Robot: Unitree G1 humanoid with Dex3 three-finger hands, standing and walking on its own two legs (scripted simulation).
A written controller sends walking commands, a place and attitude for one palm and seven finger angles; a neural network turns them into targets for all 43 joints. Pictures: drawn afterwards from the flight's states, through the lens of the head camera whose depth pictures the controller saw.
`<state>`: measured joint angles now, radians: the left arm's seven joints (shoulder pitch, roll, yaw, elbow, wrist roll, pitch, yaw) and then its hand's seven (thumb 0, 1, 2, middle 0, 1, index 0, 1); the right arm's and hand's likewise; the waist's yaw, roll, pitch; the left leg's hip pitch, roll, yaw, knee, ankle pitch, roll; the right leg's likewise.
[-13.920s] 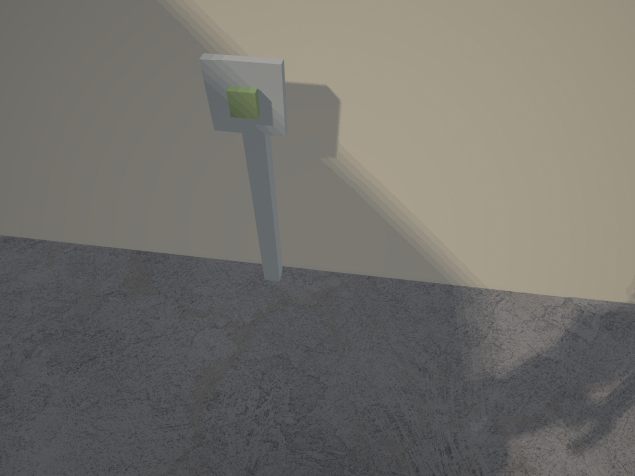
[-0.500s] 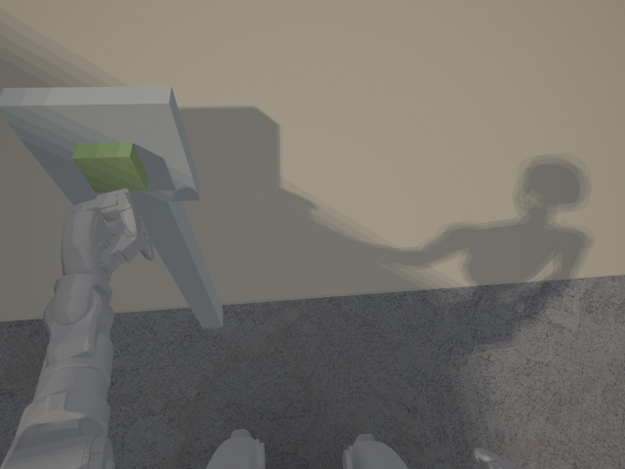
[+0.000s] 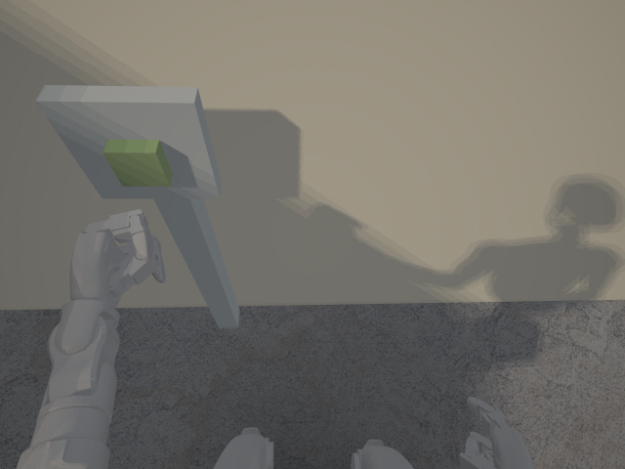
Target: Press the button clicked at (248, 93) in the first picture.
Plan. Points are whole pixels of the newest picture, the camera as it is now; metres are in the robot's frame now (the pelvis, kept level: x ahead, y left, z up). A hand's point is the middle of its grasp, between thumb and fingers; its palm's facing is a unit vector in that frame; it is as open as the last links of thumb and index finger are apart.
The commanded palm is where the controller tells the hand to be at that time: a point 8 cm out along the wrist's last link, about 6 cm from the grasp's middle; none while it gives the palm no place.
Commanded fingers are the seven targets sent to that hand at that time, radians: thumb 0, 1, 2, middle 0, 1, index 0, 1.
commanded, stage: draw the hand back to the body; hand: left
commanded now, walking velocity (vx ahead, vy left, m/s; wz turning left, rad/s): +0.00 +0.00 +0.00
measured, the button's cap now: (140, 162) +0.49 +0.25 +0.08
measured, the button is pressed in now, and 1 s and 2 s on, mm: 0 0 0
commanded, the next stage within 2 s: step back with the hand held close in 1.40 s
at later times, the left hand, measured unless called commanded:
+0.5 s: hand (89, 295) +0.27 +0.22 +0.13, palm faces +0.15 -0.97 -0.17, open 3.1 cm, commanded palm +0.23 +0.27 +0.15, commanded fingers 0.00 0.90 0.90 -1.30 -1.50 -1.30 -1.50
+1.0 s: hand out of the picture +0.22 +0.24 +0.21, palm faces +0.38 -0.84 -0.39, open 3.1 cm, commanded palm +0.17 +0.28 +0.23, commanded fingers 0.00 0.90 0.90 -1.30 -1.50 -1.30 -1.50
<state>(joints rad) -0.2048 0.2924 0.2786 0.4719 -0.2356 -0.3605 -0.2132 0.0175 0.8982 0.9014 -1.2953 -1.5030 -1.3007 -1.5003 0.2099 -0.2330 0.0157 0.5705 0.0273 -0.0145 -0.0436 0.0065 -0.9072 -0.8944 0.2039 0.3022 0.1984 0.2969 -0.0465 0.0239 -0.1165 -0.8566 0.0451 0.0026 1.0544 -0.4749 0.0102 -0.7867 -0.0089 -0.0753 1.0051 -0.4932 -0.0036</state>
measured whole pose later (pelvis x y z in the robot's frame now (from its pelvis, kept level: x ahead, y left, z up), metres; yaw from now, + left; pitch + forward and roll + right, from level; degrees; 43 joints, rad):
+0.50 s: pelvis +0.01 +0.00 +0.04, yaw +1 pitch +6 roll -1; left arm 0.20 0.32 0.24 0.02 -0.21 -0.17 -0.12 0.02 0.90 0.90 -1.30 -1.50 -1.30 -1.50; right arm 0.24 -0.25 0.02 0.55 0.06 -0.09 -0.10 0.01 -0.91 -0.89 0.20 0.30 0.20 0.30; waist 0.00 0.05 -0.11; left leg -0.52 0.03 0.01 0.80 -0.39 0.00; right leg -0.46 -0.01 -0.07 0.76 -0.41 0.00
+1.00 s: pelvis +0.04 +0.00 +0.07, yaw +0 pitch -2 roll +0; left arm 0.51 0.32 0.24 -0.42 -0.06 -0.02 0.11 0.01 0.89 0.90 -1.30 -1.50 -1.30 -1.50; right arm 0.21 -0.22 0.04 0.59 0.01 -0.10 -0.08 0.01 -0.91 -0.89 0.20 0.30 0.20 0.30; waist 0.05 0.07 -0.03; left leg -0.16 0.01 0.04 0.49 -0.29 0.02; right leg -0.11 -0.03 -0.05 0.45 -0.31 0.01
